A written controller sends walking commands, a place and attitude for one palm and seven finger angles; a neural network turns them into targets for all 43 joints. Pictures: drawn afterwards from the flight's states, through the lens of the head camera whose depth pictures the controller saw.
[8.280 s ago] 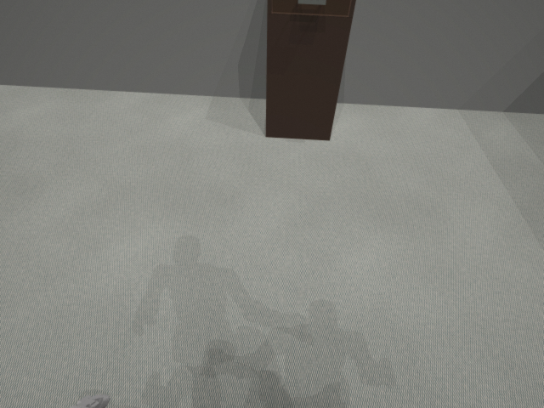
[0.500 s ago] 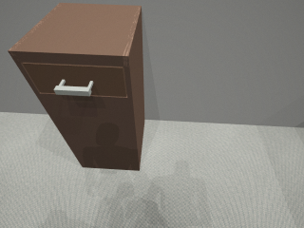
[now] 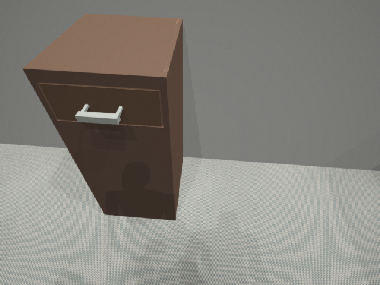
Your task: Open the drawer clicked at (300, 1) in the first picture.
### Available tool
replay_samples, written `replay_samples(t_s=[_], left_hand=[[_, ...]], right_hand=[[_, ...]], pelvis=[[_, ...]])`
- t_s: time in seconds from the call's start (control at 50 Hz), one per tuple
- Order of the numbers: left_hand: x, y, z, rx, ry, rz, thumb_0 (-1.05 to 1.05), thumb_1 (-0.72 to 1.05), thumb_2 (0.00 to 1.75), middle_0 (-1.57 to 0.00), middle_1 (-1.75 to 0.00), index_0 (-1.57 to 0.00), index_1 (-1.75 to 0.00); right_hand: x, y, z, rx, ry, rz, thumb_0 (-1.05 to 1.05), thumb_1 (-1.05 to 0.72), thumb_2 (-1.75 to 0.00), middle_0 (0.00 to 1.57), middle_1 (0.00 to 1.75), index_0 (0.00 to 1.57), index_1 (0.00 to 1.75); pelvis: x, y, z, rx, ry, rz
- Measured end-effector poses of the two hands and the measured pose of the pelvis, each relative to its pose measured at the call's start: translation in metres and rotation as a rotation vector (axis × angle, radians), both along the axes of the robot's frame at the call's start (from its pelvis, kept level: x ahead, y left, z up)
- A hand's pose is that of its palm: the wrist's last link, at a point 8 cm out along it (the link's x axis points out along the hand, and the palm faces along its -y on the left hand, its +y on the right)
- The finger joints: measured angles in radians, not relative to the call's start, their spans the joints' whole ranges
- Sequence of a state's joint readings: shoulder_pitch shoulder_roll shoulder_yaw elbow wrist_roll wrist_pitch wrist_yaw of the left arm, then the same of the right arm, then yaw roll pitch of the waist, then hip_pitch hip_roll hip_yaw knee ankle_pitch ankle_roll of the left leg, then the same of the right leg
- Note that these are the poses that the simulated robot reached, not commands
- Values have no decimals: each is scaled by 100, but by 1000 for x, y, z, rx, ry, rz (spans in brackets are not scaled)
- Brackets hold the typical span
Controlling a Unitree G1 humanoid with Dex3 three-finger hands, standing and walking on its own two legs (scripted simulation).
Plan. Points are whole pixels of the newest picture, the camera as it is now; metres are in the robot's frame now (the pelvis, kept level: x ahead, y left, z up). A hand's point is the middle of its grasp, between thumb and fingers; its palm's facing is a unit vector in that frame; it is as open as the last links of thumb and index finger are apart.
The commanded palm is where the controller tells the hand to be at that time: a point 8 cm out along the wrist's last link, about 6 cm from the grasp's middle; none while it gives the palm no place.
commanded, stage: look again from close up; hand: left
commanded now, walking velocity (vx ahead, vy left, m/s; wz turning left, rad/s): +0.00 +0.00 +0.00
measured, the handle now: (100, 113) +0.57 +0.30 +0.02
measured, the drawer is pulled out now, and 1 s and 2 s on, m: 0.00 0.00 0.00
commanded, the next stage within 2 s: shuffle to correct the standing spot in 0.36 s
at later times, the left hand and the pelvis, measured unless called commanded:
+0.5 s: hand out of the picture +0.05 +0.26 -0.15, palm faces +0.01 -0.95 -0.32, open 7.4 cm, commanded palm none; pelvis -0.02 +0.02 +0.01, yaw +0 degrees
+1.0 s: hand out of the picture +0.02 +0.23 -0.18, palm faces +0.02 -0.98 -0.18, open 7.4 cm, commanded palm none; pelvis +0.02 +0.07 -0.01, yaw -1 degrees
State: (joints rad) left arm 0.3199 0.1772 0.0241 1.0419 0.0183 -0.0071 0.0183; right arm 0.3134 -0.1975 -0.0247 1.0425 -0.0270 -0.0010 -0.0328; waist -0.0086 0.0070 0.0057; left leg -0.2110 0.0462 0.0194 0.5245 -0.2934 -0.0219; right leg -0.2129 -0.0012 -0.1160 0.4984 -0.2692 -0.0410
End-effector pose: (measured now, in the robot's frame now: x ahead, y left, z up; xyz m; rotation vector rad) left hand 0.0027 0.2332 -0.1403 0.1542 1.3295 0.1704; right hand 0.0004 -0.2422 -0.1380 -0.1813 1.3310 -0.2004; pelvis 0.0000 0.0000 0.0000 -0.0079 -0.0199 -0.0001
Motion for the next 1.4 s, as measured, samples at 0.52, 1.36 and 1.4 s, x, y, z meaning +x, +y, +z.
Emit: replay_samples(t_s=[0.52, 1.36, 1.4], left_hand=[[39, 76, 30, 121, -147, -70, 0, 90, 89, -20, -30, -20, -30], [58, 147, -18, -4, 43, 36, 0, 91, 89, -20, -30, -20, -30], [69, 152, -11, 2, 27, 21, 0, 91, 89, -20, -30, -20, -30]], right_hand=[[51, -7, 23, -57, -153, 121, 1, -91, -90, 20, 30, 21, 30], [110, 141, 4, -17, -102, 47, 1, -93, -90, 20, 30, 20, 30], [116, 147, 7, -9, -104, 48, 1, -92, -90, 20, 30, 20, 30]], pelvis=[[-23, 24, 7, 8, -27, -1], [60, 140, -9, 16, 6, -4], [63, 142, -4, 15, 8, -11]])
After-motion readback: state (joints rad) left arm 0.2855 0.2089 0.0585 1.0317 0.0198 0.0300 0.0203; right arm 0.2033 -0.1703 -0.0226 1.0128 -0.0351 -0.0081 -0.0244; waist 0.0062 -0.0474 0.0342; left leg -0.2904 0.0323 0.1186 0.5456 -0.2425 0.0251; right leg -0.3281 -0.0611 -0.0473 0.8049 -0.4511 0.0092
